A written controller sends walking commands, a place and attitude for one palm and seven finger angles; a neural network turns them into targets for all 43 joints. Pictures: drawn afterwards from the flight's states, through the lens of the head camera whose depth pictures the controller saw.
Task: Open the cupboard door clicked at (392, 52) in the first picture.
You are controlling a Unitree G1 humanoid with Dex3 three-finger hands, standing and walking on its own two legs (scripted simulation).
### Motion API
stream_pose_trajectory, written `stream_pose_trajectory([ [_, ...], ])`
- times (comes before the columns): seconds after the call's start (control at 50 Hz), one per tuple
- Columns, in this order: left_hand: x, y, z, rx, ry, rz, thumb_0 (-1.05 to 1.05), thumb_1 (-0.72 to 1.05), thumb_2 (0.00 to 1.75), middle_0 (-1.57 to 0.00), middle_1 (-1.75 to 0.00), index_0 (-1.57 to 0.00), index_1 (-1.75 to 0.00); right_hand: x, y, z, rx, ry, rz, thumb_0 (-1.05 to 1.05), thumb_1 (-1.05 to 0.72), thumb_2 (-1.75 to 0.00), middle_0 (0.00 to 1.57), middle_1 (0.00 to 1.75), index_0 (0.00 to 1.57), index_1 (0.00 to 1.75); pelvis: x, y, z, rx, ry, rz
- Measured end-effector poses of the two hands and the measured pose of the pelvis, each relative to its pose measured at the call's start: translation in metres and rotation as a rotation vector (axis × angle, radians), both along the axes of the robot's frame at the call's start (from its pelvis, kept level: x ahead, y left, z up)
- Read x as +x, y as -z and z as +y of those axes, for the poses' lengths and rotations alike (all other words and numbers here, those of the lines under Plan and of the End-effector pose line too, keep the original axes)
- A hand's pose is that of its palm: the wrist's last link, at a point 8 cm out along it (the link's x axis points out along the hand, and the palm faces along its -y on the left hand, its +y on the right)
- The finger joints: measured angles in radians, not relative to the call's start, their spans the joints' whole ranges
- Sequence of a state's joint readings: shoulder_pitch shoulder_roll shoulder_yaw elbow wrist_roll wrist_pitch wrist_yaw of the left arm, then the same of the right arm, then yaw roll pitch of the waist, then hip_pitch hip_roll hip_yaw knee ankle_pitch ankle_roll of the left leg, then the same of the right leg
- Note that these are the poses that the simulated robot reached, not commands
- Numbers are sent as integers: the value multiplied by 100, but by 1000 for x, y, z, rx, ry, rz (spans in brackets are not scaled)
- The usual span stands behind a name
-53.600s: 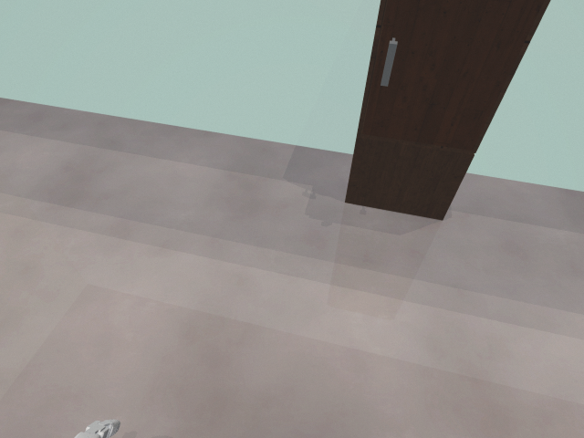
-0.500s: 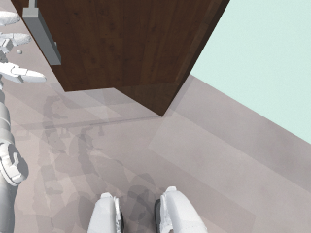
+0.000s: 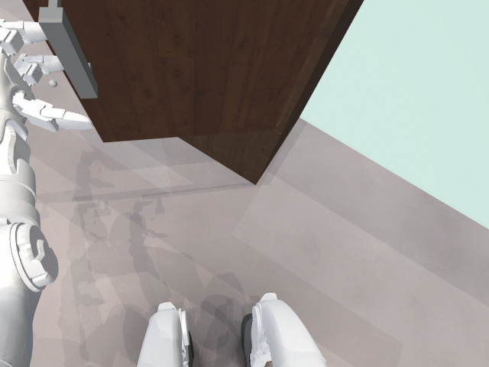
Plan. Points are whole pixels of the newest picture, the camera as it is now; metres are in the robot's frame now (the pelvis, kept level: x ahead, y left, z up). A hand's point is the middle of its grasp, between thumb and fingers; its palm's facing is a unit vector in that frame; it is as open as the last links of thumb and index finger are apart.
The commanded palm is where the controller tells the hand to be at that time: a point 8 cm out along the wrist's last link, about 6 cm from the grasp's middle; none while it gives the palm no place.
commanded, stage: slide the fingers in behind the handle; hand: left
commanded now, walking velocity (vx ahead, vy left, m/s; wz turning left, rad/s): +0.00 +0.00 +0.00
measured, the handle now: (73, 48) +0.58 +0.22 +0.07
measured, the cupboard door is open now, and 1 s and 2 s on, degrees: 41 41 41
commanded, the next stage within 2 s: close the thumb around the handle in 0.94 s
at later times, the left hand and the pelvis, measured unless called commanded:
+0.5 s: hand (82, 78) +0.53 +0.20 +0.06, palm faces +0.09 -1.00 -0.04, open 13.9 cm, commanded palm +0.52 +0.23 +0.06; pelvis +0.00 +0.00 +0.00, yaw +0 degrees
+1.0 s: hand (92, 77) +0.54 +0.19 +0.06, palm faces +0.09 -1.00 -0.03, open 13.9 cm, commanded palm +0.51 +0.22 +0.06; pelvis +0.01 -0.01 +0.00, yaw +0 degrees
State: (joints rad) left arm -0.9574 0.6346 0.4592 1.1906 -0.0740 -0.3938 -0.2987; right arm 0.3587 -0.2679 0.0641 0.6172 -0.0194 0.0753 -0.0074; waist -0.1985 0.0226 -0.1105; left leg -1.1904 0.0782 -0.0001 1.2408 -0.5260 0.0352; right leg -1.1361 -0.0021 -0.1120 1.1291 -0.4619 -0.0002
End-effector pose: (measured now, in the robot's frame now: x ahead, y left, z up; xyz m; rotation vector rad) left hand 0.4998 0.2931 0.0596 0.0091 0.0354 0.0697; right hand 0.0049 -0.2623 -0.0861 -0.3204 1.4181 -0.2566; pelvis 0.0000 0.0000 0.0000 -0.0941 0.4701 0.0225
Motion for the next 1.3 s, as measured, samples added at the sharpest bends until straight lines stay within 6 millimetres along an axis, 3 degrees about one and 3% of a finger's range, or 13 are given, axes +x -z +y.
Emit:
stream_pose_trajectory([
  [0.3, 6, -4, -24, 19, -4, -5, -1, -50, 30, -30, -120, -30, -121, -10, 4, 10, 51, 23, 25, 1, -90, -89, 20, 30, 21, 30, 3, -3, 0, 9, 5, -5],
  [0.6, 12, -1, -51, 6, -5, -14, -1, -50, 30, -30, -120, -30, -121, -10, 4, 3, 48, 25, 31, 1, -90, -89, 20, 30, 21, 30, 5, -3, -4, 16, 4, -4],
  [1.08, 10, -4, -50, 22, -23, -21, -1, -49, 30, -30, -120, -30, -121, -4, 5, -6, 48, 28, 9, 1, -90, -89, 20, 30, 21, 30, 6, -3, -12, 24, 11, -5],
  [1.18, 7, -6, -51, 20, -27, -11, -1, -42, 33, -30, -120, -29, -121, -3, 4, -5, 55, 27, 6, 1, -90, -89, 20, 30, 21, 30, 7, -5, -11, 25, 9, -14],
  [1.3, 7, -6, -51, 25, -29, -12, -1, -20, 42, -32, -123, -29, -123, -3, 4, -4, 53, 23, 3, 1, -90, -89, 20, 30, 21, 30, 7, -5, -10, 25, 8, -14],
])
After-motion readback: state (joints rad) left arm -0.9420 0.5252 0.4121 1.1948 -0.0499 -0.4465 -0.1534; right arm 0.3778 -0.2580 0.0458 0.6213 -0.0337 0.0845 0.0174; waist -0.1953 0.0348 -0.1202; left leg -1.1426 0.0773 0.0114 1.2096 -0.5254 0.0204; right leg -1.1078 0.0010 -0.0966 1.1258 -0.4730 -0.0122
